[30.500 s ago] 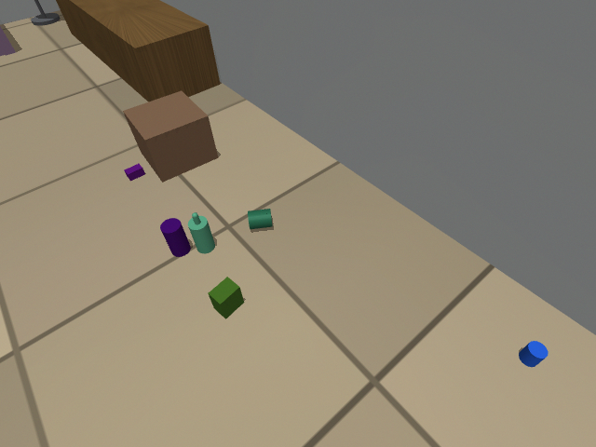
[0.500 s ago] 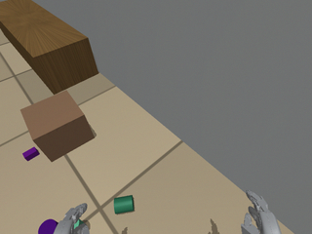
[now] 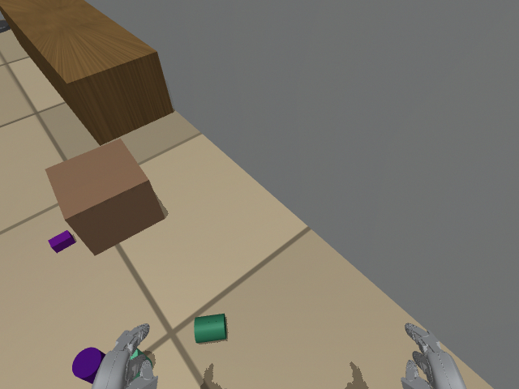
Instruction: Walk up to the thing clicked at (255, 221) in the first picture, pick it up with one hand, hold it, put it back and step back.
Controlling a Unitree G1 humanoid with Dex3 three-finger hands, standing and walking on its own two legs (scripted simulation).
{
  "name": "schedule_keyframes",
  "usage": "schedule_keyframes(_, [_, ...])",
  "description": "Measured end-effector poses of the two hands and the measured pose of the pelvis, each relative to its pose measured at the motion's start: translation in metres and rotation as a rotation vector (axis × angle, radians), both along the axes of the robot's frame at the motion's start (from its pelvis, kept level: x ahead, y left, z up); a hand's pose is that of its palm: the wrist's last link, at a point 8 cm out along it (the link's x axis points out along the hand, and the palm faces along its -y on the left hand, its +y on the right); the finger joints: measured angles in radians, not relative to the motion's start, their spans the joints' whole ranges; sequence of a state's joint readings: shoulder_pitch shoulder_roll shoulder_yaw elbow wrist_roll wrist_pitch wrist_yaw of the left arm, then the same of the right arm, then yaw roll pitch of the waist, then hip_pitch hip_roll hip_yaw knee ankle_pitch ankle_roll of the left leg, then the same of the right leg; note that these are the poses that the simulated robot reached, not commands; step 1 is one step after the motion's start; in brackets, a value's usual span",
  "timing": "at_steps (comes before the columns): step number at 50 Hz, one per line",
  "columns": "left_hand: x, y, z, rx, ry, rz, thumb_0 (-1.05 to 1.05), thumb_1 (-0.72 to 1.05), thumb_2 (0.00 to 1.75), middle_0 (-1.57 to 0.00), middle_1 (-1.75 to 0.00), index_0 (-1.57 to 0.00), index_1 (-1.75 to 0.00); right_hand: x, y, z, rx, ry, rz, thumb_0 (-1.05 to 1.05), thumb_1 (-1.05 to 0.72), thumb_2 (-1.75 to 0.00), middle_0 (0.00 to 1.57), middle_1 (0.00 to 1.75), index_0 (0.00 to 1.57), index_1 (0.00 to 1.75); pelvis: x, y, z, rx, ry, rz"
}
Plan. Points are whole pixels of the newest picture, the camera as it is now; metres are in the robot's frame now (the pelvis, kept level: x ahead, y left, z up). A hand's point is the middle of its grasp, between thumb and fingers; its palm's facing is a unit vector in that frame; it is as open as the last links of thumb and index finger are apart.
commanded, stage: stand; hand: left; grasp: from above
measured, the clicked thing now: (210, 328) +0.44 +0.21 -0.68
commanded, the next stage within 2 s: none
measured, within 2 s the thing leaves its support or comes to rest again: neither
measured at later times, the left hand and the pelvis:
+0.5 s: hand out of the picture +0.03 +0.24 -0.11, palm faces +0.05 -0.95 -0.31, open 7.4 cm; pelvis +0.00 +0.01 +0.05, yaw +0 degrees
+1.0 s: hand out of the picture +0.04 +0.25 -0.10, palm faces +0.03 -0.94 -0.34, open 7.4 cm; pelvis +0.00 +0.00 +0.06, yaw +0 degrees
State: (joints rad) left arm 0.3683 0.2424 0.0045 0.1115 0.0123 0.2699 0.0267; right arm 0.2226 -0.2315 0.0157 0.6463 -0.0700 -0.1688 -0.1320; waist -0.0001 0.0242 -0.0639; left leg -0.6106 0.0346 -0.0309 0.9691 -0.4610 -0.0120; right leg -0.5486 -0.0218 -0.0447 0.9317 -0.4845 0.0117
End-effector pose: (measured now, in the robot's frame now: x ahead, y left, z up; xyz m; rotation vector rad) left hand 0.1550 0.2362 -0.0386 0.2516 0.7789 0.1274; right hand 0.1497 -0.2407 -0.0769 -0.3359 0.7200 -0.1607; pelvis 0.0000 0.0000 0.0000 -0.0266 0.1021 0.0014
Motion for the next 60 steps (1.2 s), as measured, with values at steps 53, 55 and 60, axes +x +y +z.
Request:
schedule_keyframes(53, [-0.117,0.054,-0.026,0.053,0.498,0.163,0.01,0.90,0.90,-0.20,-0.30,-0.20,-0.30,-0.097,-0.038,0.008,0.043,0.524,-0.140,0.00,-0.90,-0.90,0.20,0.30,0.20,0.30,-0.003,0.003,0.061,0.023,-0.170,0.002])
schedule_keyframes(55, [-0.115,0.053,-0.027,0.052,0.499,0.160,0.01,0.90,0.90,-0.20,-0.30,-0.20,-0.30,-0.096,-0.039,0.008,0.041,0.525,-0.140,0.00,-0.90,-0.90,0.20,0.30,0.20,0.30,-0.002,0.003,0.061,0.022,-0.168,0.002])
schedule_keyframes(60, [-0.109,0.051,-0.026,0.047,0.495,0.155,0.01,0.90,0.90,-0.20,-0.30,-0.20,-0.30,-0.093,-0.042,0.009,0.038,0.525,-0.140,0.00,-0.90,-0.90,0.20,0.30,0.20,0.30,0.000,0.002,0.061,0.021,-0.165,-0.001])
